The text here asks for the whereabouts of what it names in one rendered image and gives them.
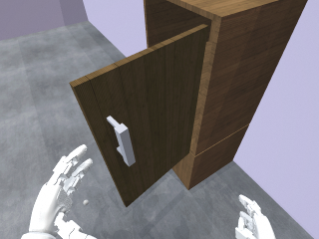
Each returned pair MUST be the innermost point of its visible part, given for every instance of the handle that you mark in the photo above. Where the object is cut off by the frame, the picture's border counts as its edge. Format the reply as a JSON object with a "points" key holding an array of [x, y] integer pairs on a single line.
{"points": [[125, 144]]}

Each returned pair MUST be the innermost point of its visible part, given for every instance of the left robot hand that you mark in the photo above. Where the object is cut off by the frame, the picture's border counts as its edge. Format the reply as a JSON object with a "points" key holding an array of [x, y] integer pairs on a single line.
{"points": [[56, 194]]}

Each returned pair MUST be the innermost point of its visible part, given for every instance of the right robot hand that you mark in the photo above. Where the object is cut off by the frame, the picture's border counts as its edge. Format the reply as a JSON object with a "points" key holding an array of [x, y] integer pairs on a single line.
{"points": [[258, 227]]}

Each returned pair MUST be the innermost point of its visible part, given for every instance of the cupboard door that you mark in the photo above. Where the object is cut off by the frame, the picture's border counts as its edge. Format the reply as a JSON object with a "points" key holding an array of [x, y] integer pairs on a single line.
{"points": [[154, 94]]}

